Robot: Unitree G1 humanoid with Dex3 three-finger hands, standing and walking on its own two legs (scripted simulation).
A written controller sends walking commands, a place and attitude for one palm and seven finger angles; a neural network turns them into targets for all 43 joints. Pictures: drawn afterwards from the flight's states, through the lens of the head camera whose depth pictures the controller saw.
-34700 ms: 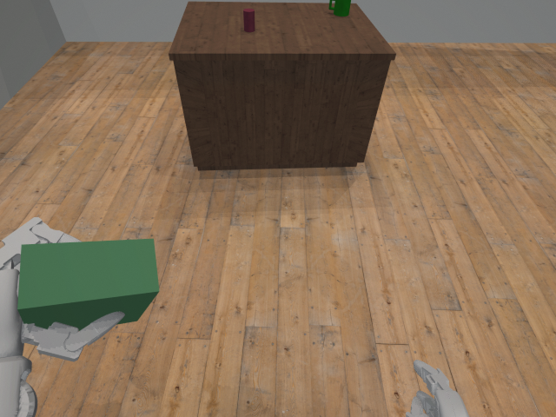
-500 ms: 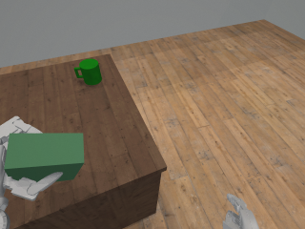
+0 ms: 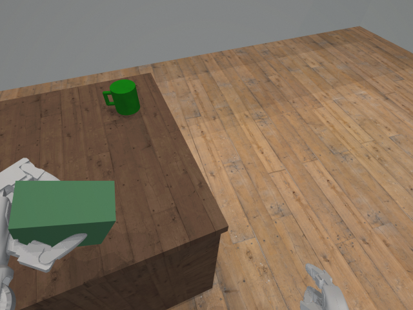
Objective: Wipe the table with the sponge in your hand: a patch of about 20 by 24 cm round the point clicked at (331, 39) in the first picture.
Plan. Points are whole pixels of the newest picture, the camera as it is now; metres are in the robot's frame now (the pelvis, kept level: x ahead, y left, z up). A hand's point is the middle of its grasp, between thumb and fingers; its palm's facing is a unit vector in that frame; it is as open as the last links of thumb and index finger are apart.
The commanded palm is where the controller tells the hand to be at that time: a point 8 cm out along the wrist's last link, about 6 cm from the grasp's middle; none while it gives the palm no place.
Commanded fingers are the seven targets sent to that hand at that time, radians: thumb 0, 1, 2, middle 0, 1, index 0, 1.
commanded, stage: come to a stop and stand still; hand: left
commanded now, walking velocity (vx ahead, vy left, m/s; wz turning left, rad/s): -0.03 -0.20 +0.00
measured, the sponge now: (79, 217) +0.23 +0.20 +0.13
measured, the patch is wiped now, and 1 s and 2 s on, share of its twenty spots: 0.00 0.00 0.00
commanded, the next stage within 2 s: look again from close up in 1.84 s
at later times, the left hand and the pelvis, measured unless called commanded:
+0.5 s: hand (33, 226) +0.21 +0.26 +0.15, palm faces +0.23 -0.88 -0.40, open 9.8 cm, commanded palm +0.16 +0.31 +0.18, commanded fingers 0.00 0.10 1.30 -1.20 -1.60 -1.20 -1.60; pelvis -0.01 +0.03 +0.00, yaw -2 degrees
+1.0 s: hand out of the picture +0.22 +0.34 +0.17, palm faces +0.35 -0.86 -0.38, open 9.8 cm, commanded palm +0.16 +0.37 +0.18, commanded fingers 0.00 0.10 1.30 -1.20 -1.60 -1.20 -1.60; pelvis +0.00 +0.09 +0.01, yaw -1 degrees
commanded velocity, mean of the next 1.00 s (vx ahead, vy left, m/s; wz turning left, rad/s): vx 0.00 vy -0.02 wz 0.00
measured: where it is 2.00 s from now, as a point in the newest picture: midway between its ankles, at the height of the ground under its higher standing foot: outside the picture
